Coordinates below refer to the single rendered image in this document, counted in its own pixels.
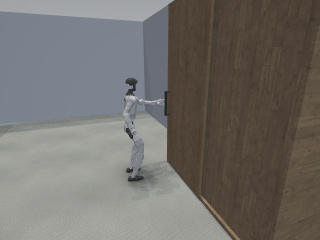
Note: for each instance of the handle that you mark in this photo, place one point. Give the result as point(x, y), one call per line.
point(166, 102)

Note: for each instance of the wardrobe door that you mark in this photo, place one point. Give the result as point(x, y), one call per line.
point(259, 56)
point(189, 58)

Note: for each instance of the robot right upper arm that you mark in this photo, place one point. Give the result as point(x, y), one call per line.
point(130, 102)

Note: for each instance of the robot left hand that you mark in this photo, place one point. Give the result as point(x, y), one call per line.
point(159, 102)

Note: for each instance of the robot left forearm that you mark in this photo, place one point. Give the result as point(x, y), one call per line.
point(150, 102)

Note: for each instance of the humanoid robot torso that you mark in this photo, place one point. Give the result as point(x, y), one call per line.
point(132, 112)

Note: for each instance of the left robot foot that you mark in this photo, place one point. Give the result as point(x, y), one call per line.
point(128, 170)

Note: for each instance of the robot right forearm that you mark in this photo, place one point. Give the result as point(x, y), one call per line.
point(129, 123)

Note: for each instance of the robot left upper arm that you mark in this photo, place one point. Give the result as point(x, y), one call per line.
point(140, 102)

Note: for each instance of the robot right hand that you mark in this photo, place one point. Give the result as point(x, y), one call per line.
point(137, 138)

